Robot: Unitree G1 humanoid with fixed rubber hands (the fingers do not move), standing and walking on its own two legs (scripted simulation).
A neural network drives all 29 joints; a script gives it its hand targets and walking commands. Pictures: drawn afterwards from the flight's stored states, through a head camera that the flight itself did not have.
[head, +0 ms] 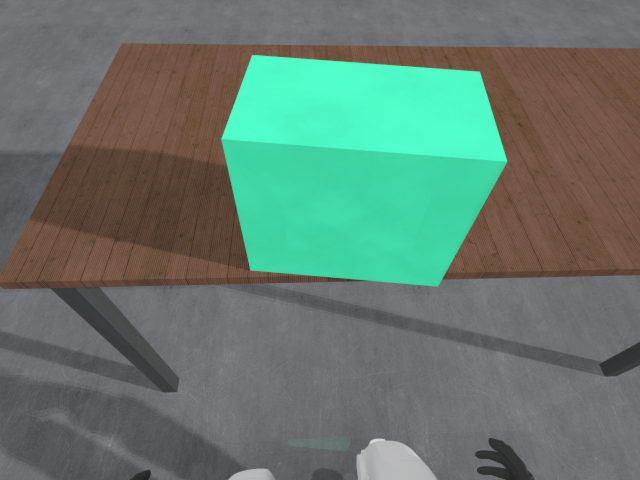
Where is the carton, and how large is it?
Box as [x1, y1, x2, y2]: [221, 55, 506, 286]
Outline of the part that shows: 252,55 221,139 250,269 437,286 506,162 505,155 479,72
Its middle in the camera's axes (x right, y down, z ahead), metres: +0.04 -0.08 +0.54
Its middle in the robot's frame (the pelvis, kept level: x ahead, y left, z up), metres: +0.47 -0.04 +0.08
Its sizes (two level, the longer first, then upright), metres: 0.291 0.168 0.254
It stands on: a table, 0.71 m high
